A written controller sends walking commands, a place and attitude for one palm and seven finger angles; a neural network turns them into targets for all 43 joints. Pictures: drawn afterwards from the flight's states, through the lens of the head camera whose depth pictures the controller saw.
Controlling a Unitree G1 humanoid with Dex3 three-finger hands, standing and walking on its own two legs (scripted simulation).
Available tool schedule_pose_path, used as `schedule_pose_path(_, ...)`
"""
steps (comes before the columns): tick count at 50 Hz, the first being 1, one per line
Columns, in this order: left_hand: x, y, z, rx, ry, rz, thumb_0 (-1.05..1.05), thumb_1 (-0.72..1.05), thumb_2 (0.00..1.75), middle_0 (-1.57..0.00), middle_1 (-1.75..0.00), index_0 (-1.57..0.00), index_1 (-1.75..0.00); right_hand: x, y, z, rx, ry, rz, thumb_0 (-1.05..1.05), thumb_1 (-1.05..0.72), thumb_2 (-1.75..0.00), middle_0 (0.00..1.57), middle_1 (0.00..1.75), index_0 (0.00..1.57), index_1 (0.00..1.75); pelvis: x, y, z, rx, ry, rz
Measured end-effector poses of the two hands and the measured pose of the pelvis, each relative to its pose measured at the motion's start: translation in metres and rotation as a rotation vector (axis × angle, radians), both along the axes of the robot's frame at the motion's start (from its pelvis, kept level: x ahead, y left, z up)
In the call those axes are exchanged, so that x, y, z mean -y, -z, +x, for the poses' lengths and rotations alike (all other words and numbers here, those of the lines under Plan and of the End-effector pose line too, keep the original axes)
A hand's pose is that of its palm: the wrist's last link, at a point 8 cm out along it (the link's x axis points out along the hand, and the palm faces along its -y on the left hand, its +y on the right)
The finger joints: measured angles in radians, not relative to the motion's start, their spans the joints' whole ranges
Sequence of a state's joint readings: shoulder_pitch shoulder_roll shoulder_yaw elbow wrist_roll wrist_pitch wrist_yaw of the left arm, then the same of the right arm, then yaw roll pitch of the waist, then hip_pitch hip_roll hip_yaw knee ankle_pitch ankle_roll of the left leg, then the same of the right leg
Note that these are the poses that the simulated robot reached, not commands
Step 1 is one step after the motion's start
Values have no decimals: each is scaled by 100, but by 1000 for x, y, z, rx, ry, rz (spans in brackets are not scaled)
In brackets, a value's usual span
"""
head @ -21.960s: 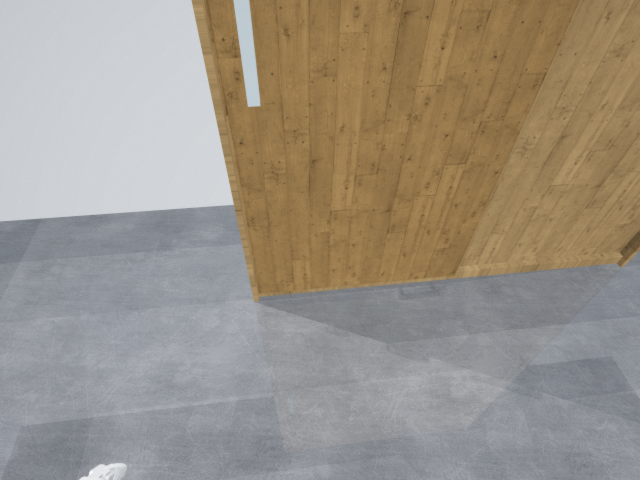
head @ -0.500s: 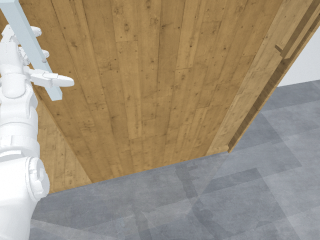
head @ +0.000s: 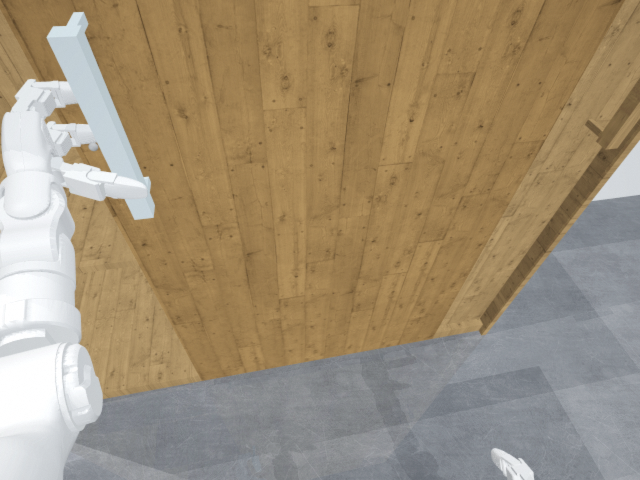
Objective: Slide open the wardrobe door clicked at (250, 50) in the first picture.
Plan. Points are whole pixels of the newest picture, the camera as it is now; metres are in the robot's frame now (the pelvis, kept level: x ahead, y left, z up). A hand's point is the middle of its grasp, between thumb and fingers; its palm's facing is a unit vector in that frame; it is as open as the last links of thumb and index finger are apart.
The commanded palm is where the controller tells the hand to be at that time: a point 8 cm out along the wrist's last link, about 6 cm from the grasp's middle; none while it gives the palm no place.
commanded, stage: slip the hand off the handle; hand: left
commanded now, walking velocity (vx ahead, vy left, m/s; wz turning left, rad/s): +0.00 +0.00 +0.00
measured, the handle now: (115, 128) +0.48 +0.27 +0.19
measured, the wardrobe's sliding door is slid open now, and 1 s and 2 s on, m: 0.53 0.53 0.53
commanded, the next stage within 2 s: draw the hand back to the body in 0.88 s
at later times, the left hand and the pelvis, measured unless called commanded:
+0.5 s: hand (50, 174) +0.40 +0.31 +0.19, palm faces +0.39 -0.91 -0.13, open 14.6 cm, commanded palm +0.34 +0.34 +0.20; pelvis +0.01 -0.01 +0.00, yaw -1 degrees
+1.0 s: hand (28, 225) +0.32 +0.30 +0.19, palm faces +0.41 -0.90 -0.13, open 14.7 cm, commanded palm +0.28 +0.33 +0.20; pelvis +0.01 -0.01 +0.00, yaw +2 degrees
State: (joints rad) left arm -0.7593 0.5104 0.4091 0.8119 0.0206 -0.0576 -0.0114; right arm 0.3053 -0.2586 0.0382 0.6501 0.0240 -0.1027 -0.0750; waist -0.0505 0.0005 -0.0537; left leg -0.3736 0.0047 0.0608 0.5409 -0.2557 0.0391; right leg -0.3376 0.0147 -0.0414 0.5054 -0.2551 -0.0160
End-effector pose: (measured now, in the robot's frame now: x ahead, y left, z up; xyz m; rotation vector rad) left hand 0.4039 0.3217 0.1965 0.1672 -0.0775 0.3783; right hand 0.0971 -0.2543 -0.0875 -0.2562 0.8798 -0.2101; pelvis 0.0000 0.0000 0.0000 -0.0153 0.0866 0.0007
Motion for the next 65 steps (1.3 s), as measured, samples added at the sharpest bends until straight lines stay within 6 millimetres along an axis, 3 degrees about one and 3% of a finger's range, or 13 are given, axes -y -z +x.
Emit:
schedule_pose_path(8, -21, -2, -6, -8, 3, 8, -1, -55, 20, -38, -122, -32, -118, 14, 7, -21, -93, 25, -23, 1, -91, -90, 21, 30, 21, 30, 4, 1, 4, -13, -12, -3)
schedule_pose_path(14, -24, -2, -6, 0, 17, 1, -1, -55, 20, -39, -122, -32, -119, 21, 11, -39, -142, 56, -26, 1, -91, -90, 20, 30, 20, 30, 6, 1, 6, -23, -7, -3)
schedule_pose_path(19, -25, 2, -18, 16, 4, 0, -1, -55, 20, -33, -119, -29, -117, 21, 12, -41, -136, 75, -11, 1, -91, -90, 20, 30, 20, 30, 6, 1, 9, -18, 8, -1)
schedule_pose_path(25, -29, 4, -48, 36, -15, 1, -1, -55, 20, -28, -117, -27, -116, 16, 10, -19, -74, 56, 5, 1, -91, -90, 20, 30, 20, 30, 6, 0, 12, 2, 12, 1)
schedule_pose_path(32, -35, 6, -83, 28, -39, -10, -1, -55, 20, -26, -116, -26, -115, 1, 2, 33, 52, -28, 13, 1, -91, -90, 20, 30, 20, 29, 5, 1, 10, 27, -14, -1)
schedule_pose_path(37, -34, 5, -97, 23, -41, -8, -1, -55, 20, -26, -116, -26, -115, -12, -9, 68, 144, -95, 16, 1, -91, -90, 20, 30, 20, 30, 5, 1, 8, 40, -35, -1)
schedule_pose_path(42, -21, 2, -105, 47, -14, -2, -1, -55, 20, -26, -115, -25, -115, -25, -18, 91, 210, -143, 32, 1, -91, -90, 20, 30, 20, 30, 4, 0, 7, 51, -42, 1)
schedule_pose_path(51, -16, 5, -125, 34, -43, -9, -1, -55, 20, -26, -115, -26, -115, -36, -19, 97, 227, -163, 63, 1, -91, -90, 21, 30, 21, 30, 6, -1, 10, 75, -38, 4)
schedule_pose_path(56, -18, 11, -124, -24, 105, -165, -1, -55, 20, -25, -115, -25, -115, -31, -18, 91, 214, -142, 53, 1, -91, -90, 21, 30, 21, 30, 9, -3, 11, 100, -45, 5)
schedule_pose_path(65, -12, 2, -152, 7, 153, -141, -1, -55, 20, -25, -115, -25, -115, -22, -29, 89, 304, -128, 77, 1, -91, -90, 20, 30, 20, 30, 9, -3, 9, 113, -27, 7)
